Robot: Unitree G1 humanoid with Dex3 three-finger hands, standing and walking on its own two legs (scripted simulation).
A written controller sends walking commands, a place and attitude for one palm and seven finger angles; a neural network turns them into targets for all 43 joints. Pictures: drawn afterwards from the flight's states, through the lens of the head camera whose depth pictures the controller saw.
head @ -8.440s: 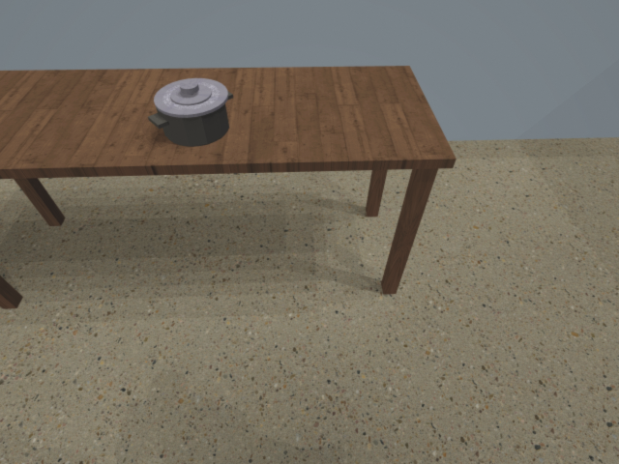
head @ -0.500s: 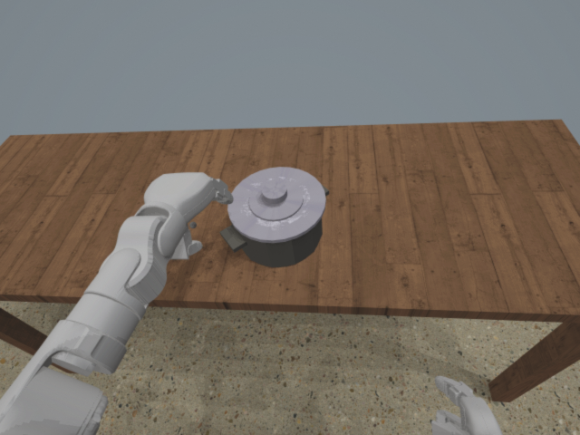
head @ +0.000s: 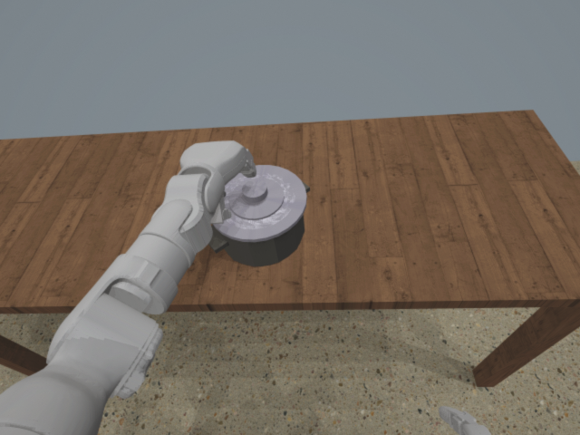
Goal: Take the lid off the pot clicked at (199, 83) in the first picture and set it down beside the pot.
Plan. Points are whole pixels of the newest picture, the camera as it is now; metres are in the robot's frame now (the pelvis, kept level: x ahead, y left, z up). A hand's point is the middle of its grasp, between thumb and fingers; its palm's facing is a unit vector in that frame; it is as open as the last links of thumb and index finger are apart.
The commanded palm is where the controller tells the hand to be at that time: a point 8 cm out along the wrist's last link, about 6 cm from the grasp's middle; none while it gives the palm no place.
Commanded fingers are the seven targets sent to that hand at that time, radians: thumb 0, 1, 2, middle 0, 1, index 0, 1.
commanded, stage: move the open hand above the knob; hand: left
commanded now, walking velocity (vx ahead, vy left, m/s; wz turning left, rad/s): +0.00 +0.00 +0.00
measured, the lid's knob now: (255, 190) +0.52 +0.07 +0.02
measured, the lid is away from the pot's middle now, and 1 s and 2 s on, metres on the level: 0.01 0.01 0.01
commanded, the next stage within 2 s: lower the open fingers around the knob in 0.92 s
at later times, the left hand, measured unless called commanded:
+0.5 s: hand (247, 171) +0.49 +0.07 +0.09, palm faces -0.33 -0.03 -0.94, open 10.3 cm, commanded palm +0.49 +0.08 +0.15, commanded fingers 0.00 -0.28 1.33 -0.81 -0.08 -0.81 -0.08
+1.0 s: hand (241, 172) +0.49 +0.07 +0.09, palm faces -0.32 -0.03 -0.95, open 10.3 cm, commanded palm +0.49 +0.08 +0.15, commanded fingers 0.00 -0.28 1.33 -0.81 -0.08 -0.81 -0.08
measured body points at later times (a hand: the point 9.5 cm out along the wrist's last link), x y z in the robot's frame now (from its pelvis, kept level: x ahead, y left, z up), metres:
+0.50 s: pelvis +0.01 +0.00 +0.00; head +0.06 -0.03 +0.45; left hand +0.51 +0.07 +0.14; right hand +0.03 -0.26 -0.15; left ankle -0.02 +0.09 -0.74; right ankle +0.00 -0.11 -0.74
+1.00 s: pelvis +0.01 +0.01 +0.00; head +0.07 -0.02 +0.44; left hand +0.50 +0.07 +0.14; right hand +0.09 -0.25 -0.14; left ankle -0.02 +0.09 -0.74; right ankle +0.00 -0.11 -0.74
